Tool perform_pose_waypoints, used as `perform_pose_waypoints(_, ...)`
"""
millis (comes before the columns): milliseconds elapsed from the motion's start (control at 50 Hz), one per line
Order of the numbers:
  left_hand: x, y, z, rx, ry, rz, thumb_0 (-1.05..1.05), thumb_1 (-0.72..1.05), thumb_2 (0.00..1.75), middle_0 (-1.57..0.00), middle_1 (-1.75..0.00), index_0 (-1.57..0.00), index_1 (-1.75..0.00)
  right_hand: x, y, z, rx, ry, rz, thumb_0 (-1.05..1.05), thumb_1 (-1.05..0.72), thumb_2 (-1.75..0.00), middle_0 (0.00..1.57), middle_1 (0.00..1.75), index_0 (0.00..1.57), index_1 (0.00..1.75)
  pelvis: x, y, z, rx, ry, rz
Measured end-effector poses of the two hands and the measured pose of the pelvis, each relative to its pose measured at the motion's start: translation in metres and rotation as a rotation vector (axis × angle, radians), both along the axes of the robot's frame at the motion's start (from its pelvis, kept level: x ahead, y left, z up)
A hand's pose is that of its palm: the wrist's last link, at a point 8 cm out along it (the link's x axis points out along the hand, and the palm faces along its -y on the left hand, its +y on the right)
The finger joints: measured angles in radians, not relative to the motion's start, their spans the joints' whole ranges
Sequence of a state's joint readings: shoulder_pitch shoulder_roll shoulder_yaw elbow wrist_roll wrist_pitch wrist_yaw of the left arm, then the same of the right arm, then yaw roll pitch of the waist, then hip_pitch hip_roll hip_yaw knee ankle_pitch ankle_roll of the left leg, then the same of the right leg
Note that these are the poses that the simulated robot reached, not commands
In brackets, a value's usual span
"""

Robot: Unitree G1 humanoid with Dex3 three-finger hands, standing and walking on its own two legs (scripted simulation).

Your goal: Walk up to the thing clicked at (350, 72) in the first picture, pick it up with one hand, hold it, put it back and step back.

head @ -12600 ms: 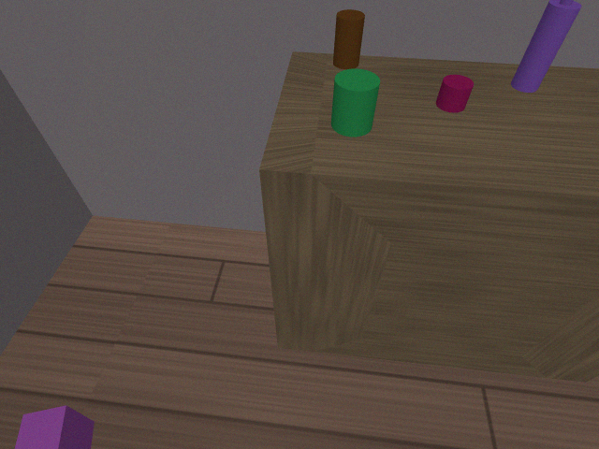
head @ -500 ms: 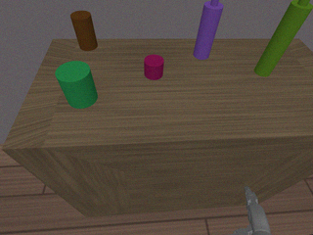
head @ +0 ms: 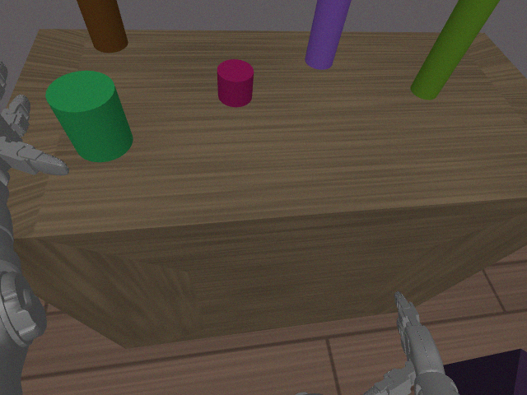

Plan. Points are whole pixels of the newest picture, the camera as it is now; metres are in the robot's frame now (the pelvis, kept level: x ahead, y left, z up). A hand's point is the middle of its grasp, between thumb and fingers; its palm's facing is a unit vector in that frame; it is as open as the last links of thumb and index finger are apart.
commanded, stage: close in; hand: left
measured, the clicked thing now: (93, 118) +0.51 +0.21 +0.11
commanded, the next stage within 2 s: rest palm in 0.28 s
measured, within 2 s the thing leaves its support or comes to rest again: leaves its support in 1.90 s
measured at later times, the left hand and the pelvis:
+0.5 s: hand (72, 122) +0.49 +0.22 +0.13, palm faces +0.18 -0.98 +0.03, open 17.7 cm; pelvis +0.00 -0.01 -0.01, yaw +0 degrees
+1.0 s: hand (83, 116) +0.49 +0.21 +0.14, palm faces +0.21 -0.98 +0.02, open 15.3 cm; pelvis -0.02 -0.01 -0.02, yaw -1 degrees
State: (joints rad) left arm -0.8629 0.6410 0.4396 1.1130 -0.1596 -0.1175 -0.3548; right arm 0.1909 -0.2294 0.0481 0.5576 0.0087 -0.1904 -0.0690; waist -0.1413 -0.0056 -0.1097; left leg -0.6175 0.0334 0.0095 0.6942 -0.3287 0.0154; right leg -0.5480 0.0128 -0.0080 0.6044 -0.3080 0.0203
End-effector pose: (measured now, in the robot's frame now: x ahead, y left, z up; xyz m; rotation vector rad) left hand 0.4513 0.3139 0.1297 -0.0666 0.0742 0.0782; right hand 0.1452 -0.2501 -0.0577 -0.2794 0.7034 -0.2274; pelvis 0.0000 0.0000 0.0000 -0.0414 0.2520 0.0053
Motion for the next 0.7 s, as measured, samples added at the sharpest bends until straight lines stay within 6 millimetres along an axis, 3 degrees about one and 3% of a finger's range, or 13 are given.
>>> perform_pose_waypoints(80,0.015,-0.020,-0.004,0.000,-0.025,0.037,-0.02,-0.57,0.08,-0.03,-0.05,-0.03,-0.05,-0.018,-0.012,-0.006,-0.002,0.041,-0.040,-0.01,0.54,-0.05,0.06,0.05,0.05,0.05,-0.003,-0.001,-0.004,-0.003,0.013,-0.014)
perform_pose_waypoints(200,0.024,-0.030,0.005,0.043,-0.057,0.097,-0.02,-0.57,0.06,-0.04,-0.05,-0.04,-0.05,-0.033,-0.027,-0.018,0.007,0.100,-0.100,-0.01,0.53,-0.05,0.06,0.05,0.05,0.05,-0.001,-0.003,-0.009,-0.001,0.027,-0.028)
perform_pose_waypoints(300,0.019,-0.027,0.011,0.030,-0.071,0.132,-0.02,-0.58,0.04,-0.04,-0.05,-0.05,-0.04,-0.016,-0.033,-0.011,0.004,0.041,-0.096,-0.01,0.52,-0.05,0.06,0.05,0.05,0.05,0.002,-0.006,-0.011,0.005,0.024,-0.025)
perform_pose_waypoints(460,0.006,-0.039,0.000,0.038,-0.034,0.092,-0.02,-0.60,0.04,-0.05,-0.04,-0.06,-0.04,0.008,-0.023,-0.006,0.031,-0.012,-0.030,-0.01,0.52,-0.05,0.06,0.05,0.05,0.05,0.004,-0.010,-0.012,0.007,0.018,-0.004)
perform_pose_waypoints(700,0.004,-0.061,0.004,0.043,-0.059,0.097,-0.02,-0.61,0.08,-0.16,-0.10,-0.16,-0.11,-0.006,-0.025,0.001,0.033,-0.030,-0.040,-0.01,0.52,-0.06,0.06,0.05,0.05,0.05,-0.002,-0.011,-0.014,0.011,-0.013,-0.006)
